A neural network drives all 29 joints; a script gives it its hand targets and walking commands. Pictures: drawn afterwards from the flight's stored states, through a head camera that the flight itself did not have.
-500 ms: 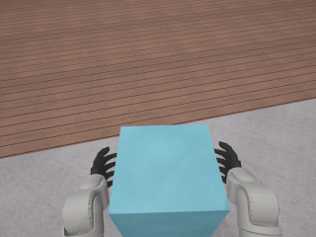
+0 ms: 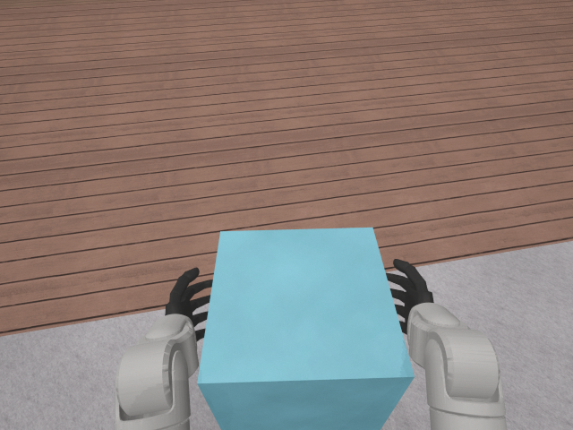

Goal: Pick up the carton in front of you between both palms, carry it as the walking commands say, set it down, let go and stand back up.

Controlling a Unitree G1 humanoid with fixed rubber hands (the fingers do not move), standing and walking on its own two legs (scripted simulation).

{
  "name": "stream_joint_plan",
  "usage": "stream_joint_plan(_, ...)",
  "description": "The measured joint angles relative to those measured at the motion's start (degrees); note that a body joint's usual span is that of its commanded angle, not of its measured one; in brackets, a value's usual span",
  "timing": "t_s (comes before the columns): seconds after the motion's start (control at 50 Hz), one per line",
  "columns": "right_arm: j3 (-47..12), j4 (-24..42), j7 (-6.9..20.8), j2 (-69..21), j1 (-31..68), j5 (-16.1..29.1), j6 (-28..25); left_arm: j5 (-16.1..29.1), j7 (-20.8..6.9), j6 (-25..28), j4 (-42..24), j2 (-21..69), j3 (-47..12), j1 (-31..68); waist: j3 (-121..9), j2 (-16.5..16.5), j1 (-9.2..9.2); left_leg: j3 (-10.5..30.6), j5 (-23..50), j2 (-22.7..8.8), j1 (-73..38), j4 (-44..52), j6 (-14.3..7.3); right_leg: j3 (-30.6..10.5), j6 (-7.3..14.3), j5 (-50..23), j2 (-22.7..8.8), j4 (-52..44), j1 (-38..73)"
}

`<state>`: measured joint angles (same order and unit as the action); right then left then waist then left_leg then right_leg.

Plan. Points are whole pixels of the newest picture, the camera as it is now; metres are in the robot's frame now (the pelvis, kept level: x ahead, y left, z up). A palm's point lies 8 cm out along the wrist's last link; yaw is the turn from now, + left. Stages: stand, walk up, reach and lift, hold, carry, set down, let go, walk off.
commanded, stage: carry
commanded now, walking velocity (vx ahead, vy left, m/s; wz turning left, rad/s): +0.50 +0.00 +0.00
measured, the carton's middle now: (299, 340) +0.27 +0.00 +0.01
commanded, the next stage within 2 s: none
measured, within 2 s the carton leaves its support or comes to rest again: neither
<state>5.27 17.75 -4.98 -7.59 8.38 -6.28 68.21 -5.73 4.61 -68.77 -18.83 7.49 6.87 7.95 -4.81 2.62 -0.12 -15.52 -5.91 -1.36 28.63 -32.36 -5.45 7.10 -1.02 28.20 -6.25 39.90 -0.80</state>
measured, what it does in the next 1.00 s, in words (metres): walks ahead: right foot, then left foot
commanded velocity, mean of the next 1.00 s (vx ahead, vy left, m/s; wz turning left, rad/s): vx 0.50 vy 0.00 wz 0.00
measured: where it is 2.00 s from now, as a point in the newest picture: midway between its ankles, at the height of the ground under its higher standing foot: (282, 204)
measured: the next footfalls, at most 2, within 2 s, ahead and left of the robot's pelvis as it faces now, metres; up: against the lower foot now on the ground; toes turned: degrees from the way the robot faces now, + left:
right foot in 0.46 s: +0.49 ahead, -0.11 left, +0.00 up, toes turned -12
left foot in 0.96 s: +0.81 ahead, +0.08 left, +0.00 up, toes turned +9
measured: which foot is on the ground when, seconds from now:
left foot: down 0.00-0.48, up 0.50-0.94, down 0.96-1.00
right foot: up 0.00-0.44, down 0.46-0.98, up 1.00-1.00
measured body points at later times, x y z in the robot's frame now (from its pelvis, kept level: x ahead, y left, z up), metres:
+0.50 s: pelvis +0.34 -0.03 +0.00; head +0.33 -0.04 +0.45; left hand +0.61 +0.13 +0.10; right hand +0.62 -0.17 +0.09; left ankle +0.12 +0.08 -0.68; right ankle +0.45 -0.11 -0.72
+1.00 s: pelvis +0.66 +0.00 +0.00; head +0.68 +0.01 +0.45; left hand +1.03 +0.15 +0.16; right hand +1.03 -0.15 +0.17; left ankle +0.77 +0.07 -0.71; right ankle +0.47 -0.11 -0.67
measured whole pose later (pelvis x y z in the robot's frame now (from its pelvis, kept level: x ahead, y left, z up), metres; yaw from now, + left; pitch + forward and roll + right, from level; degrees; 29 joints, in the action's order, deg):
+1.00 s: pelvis +0.66 +0.00 +0.00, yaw +0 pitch +3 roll +0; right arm 11.4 4.7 -7.3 -0.1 43.0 -3.4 78.0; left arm -2.2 6.9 -78.9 -6.5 -1.7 11.8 41.6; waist -1.3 1.9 -1.2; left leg -11.4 -12.3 -0.9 30.6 -36.8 -6.2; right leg 5.8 0.1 28.8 -4.0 50.4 -8.4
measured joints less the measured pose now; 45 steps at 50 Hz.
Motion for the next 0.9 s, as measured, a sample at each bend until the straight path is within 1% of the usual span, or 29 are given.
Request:
stream_joint_plan(0.02,-0.1,-1.2,0.0,0.0,0.2,0.0,-0.3,-0.1,0.0,0.2,0.5,0.0,0.3,-0.2,0.7,-0.2,-0.35,-0.2,-2.3,-0.2,-0.7,-0.9,-0.6,-2.4,0.4,-1.2,0.6,10.4,-4.9)
stream_joint_plan(0.04,-0.1,-1.9,0.0,0.0,0.2,0.1,-0.5,-0.2,0.0,0.2,0.9,0.0,0.3,-0.5,1.4,-0.7,-0.63,-0.3,-3.8,-0.4,-2.0,-0.2,-0.8,-3.9,0.9,-2.6,1.4,18.8,-9.7)
stream_joint_plan(0.06,-0.2,-2.2,0.0,0.0,-0.2,0.1,-0.7,-0.4,0.0,0.3,1.1,-0.1,0.1,-0.8,2.1,-1.1,-0.86,-0.3,-4.2,-0.5,-3.7,1.4,-0.3,-4.5,1.4,-4.3,1.9,24.4,-14.1)
stream_joint_plan(0.08,-0.3,-2.1,0.0,0.0,-0.7,0.2,-0.9,-0.5,0.1,0.5,1.2,-0.1,-0.3,-1.1,2.6,-1.5,-1.08,-0.3,-4.1,-0.6,-5.5,3.5,0.2,-4.4,1.8,-6.2,2.0,27.1,-17.9)
stream_joint_plan(0.1,-0.3,-1.8,0.0,0.1,-1.3,0.3,-1.2,-0.5,0.1,0.8,1.2,-0.1,-0.6,-1.4,3.0,-1.8,-1.25,-0.2,-4.0,-0.5,-7.2,5.5,0.3,-4.1,2.0,-8.1,1.9,27.7,-21.2)
stream_joint_plan(0.14,-0.3,-0.7,0.0,0.2,-2.4,0.5,-1.8,-0.5,0.0,1.6,0.8,-0.1,-1.4,-2.0,3.3,-2.4,-1.56,0.3,-4.1,-0.5,-10.7,9.3,0.4,-3.2,2.0,-10.7,1.5,25.0,-26.5)
stream_joint_plan(0.18,-0.3,0.3,0.0,0.2,-3.4,0.7,-2.5,-0.5,0.0,2.5,0.3,-0.2,-2.2,-2.7,3.0,-2.9,-1.70,0.9,-4.6,-0.6,-14.0,12.4,0.8,-2.4,1.7,-12.7,1.0,20.0,-30.2)
stream_joint_plan(0.24,-0.5,1.6,0.0,0.3,-4.4,1.1,-3.2,-0.7,0.0,3.4,-0.9,-0.2,-3.1,-4.0,1.9,-3.0,-1.42,1.7,-6.1,-0.7,-19.1,15.9,1.7,-1.2,1.0,-16.5,0.4,11.3,-33.5)
stream_joint_plan(0.32,-1.2,3.9,0.1,0.3,-4.6,1.2,-2.6,-0.7,0.0,2.8,-4.0,-0.2,-3.3,-4.9,0.4,-2.8,-0.64,2.3,-9.7,-0.6,-25.9,18.3,3.4,1.1,0.7,-21.9,0.2,-0.2,-34.3)
stream_joint_plan(0.38,-1.6,5.6,0.1,0.3,-3.8,1.1,-1.4,-0.4,0.1,1.5,-6.2,-0.2,-2.9,-4.5,-0.5,-2.7,-0.19,2.6,-13.4,-0.6,-30.9,18.8,5.0,3.3,1.4,-25.0,1.0,-6.6,-32.8)
stream_joint_plan(0.42,-1.5,6.3,0.1,0.2,-3.0,0.8,-0.3,-0.2,0.2,0.5,-6.8,-0.2,-2.6,-3.6,-0.9,-3.1,-0.17,3.2,-16.9,-1.1,-33.8,17.5,6.3,4.9,2.2,-25.4,1.9,-9.7,-30.5)
stream_joint_plan(0.44,-1.3,6.6,0.1,0.2,-2.5,0.7,0.3,-0.1,0.2,0.0,-6.8,-0.2,-2.4,-2.9,-1.0,-3.4,-0.10,3.6,-19.4,-1.6,-34.6,15.1,7.0,6.0,2.6,-24.6,2.7,-11.4,-28.6)
stream_joint_plan(0.46,-1.0,6.7,0.1,0.2,-1.9,0.5,0.8,0.0,0.2,-0.4,-6.4,-0.1,-2.2,-2.0,-1.1,-3.9,0.08,4.1,-22.3,-2.6,-34.4,10.6,7.4,6.8,3.1,-24.4,3.3,-12.2,-26.8)
stream_joint_plan(0.48,-0.2,6.3,0.1,0.3,-1.1,0.4,1.2,-0.1,0.2,-0.4,-5.1,-0.1,-2.2,-1.0,-0.9,-5.1,0.49,4.8,-23.2,-4.4,-31.8,2.6,7.3,7.6,4.5,-23.1,3.9,-9.3,-27.0)
stream_joint_plan(0.5,0.6,5.8,0.1,0.3,-0.4,0.4,1.7,-0.1,0.2,-0.5,-3.8,0.1,-2.1,0.3,-0.5,-5.5,1.02,7.1,-22.4,-4.9,-27.4,-7.8,6.9,8.0,5.7,-20.7,4.0,-6.9,-27.1)
stream_joint_plan(0.52,1.3,5.6,0.0,0.3,0.3,0.3,2.3,0.0,0.3,-0.9,-2.9,0.2,-1.9,1.3,0.3,-5.3,1.30,9.7,-21.7,-4.3,-22.4,-18.2,6.5,8.2,6.5,-18.8,3.8,-6.2,-26.5)
stream_joint_plan(0.54,1.8,5.7,-0.1,0.1,0.9,0.4,2.9,0.2,0.5,-1.3,-2.7,0.3,-1.6,2.0,1.2,-4.9,1.38,11.5,-20.5,-3.5,-17.5,-26.7,5.8,8.3,6.8,-17.8,3.7,-6.9,-25.2)
stream_joint_plan(0.56,2.2,6.2,-0.2,-0.2,1.4,0.5,3.4,0.5,0.7,-1.8,-3.3,0.3,-1.3,2.4,1.9,-4.6,1.41,12.3,-18.6,-3.1,-13.1,-32.2,5.1,8.4,6.5,-17.8,3.6,-8.5,-23.6)
stream_joint_plan(0.58,2.1,6.9,-0.4,-0.3,2.0,0.5,3.8,0.8,0.8,-2.1,-4.2,0.4,-1.0,2.7,2.6,-4.3,1.45,12.5,-16.4,-3.1,-9.3,-35.0,4.6,8.3,6.4,-17.8,3.7,-10.4,-22.0)
stream_joint_plan(0.6,2.1,7.6,-0.5,-0.3,2.7,0.6,4.1,1.0,1.0,-2.4,-5.3,0.5,-0.7,3.0,3.2,-4.1,1.49,12.5,-14.3,-3.3,-6.0,-35.6,4.2,8.2,6.3,-17.8,3.9,-12.4,-20.3)
stream_joint_plan(0.64,2.2,9.2,-0.6,-0.6,4.3,0.7,4.3,1.3,1.1,-2.8,-7.6,0.6,0.1,4.1,3.9,-3.6,1.58,12.1,-11.2,-3.8,-0.7,-33.4,4.0,7.8,6.0,-17.8,4.1,-16.0,-17.1)
stream_joint_plan(0.68,2.4,10.5,-0.6,-0.9,5.9,0.7,4.5,1.5,1.1,-3.2,-9.4,0.9,1.1,5.5,3.8,-3.3,1.59,11.7,-9.0,-4.3,3.2,-28.8,4.2,7.3,5.7,-17.4,4.2,-18.9,-14.1)
stream_joint_plan(0.76,3.5,11.1,-0.6,-0.7,9.9,0.5,5.5,1.6,1.1,-4.2,-9.8,1.2,2.9,9.7,2.7,-3.2,1.43,10.5,-4.5,-4.7,7.1,-17.4,4.9,6.4,4.6,-15.1,4.4,-22.6,-8.1)
stream_joint_plan(0.82,4.2,8.4,-0.8,1.4,14.6,0.8,7.0,1.3,1.3,-5.4,-6.7,-0.3,3.1,14.7,2.0,-3.4,1.42,9.1,-1.1,-4.3,7.4,-9.3,4.4,5.7,3.4,-11.9,4.6,-23.2,-4.0)
stream_joint_plan(0.9,5.1,1.0,-1.8,4.9,22.8,2.1,9.5,1.6,1.9,-7.9,0.8,-3.6,3.3,23.2,1.5,-3.2,1.56,7.0,1.4,-2.7,5.5,-2.5,2.4,4.8,1.4,-5.8,4.6,-20.9,0.8)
